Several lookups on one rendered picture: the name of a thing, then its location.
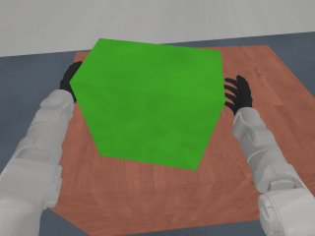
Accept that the robot left hand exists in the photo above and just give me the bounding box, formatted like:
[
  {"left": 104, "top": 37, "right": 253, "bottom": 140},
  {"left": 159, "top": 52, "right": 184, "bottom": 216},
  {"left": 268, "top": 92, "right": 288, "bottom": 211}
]
[{"left": 59, "top": 61, "right": 83, "bottom": 103}]

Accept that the left robot forearm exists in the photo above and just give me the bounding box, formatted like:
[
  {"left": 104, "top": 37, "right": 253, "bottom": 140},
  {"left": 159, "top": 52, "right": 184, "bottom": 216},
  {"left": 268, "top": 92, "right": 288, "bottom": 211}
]
[{"left": 0, "top": 89, "right": 75, "bottom": 192}]

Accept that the carton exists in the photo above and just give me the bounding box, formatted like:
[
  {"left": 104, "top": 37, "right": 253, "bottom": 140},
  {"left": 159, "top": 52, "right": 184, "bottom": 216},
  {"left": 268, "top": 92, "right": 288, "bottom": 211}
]
[{"left": 69, "top": 38, "right": 225, "bottom": 170}]

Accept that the robot right hand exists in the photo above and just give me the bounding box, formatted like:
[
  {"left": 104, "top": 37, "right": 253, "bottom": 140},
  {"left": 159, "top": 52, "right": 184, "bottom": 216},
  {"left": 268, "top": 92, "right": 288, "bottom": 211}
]
[{"left": 223, "top": 75, "right": 253, "bottom": 116}]

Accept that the pedestal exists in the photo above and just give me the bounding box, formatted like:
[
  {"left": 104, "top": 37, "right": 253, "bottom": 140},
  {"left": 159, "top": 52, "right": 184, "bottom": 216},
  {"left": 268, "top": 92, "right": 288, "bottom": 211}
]
[{"left": 49, "top": 45, "right": 315, "bottom": 236}]

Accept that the robot right upper arm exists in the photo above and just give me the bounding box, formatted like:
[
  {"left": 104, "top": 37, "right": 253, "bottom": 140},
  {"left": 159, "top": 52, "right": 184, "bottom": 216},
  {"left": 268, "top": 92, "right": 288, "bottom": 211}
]
[{"left": 258, "top": 188, "right": 315, "bottom": 236}]

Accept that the right robot forearm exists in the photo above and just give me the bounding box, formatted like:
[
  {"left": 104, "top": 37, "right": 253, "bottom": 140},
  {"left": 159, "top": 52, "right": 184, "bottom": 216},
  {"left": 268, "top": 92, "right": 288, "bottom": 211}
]
[{"left": 231, "top": 107, "right": 315, "bottom": 200}]

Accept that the robot left upper arm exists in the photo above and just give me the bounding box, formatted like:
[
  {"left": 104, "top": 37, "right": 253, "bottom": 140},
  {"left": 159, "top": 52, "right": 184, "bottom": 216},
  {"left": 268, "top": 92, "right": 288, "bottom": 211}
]
[{"left": 0, "top": 158, "right": 63, "bottom": 236}]

